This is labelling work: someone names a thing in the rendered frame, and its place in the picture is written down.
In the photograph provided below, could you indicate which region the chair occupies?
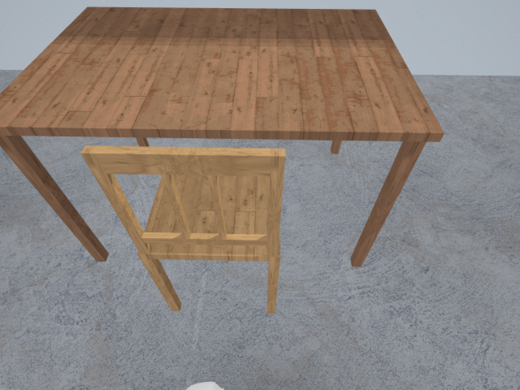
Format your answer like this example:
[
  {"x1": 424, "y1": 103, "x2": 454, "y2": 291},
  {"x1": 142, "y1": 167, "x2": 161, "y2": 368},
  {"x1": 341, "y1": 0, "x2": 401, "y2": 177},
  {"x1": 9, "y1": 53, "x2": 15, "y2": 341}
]
[{"x1": 81, "y1": 145, "x2": 285, "y2": 314}]

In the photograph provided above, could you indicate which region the table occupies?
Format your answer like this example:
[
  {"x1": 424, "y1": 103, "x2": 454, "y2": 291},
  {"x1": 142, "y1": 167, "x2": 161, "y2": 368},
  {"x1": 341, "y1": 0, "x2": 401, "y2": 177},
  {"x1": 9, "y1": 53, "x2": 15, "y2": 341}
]
[{"x1": 0, "y1": 6, "x2": 444, "y2": 267}]

